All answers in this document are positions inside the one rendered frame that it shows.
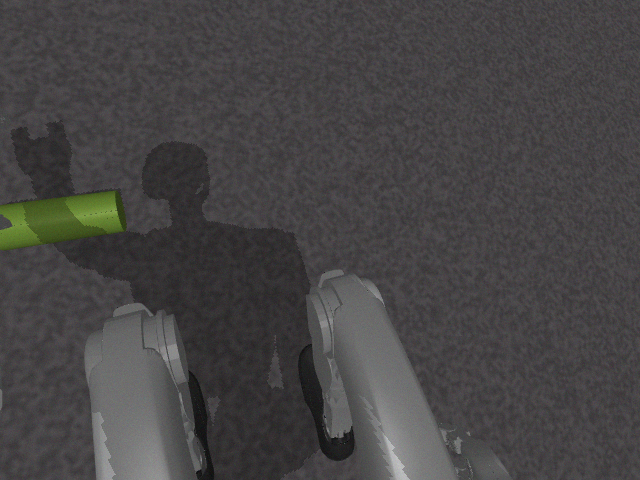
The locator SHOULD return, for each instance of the left robot foot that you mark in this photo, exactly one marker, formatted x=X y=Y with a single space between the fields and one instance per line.
x=200 y=430

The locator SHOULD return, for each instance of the right robot hand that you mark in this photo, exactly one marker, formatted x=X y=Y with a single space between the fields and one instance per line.
x=480 y=462

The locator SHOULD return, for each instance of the bottle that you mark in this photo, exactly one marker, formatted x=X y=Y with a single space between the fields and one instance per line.
x=62 y=219

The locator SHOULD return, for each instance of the right robot foot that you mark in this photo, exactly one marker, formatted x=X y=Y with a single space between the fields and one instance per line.
x=334 y=448

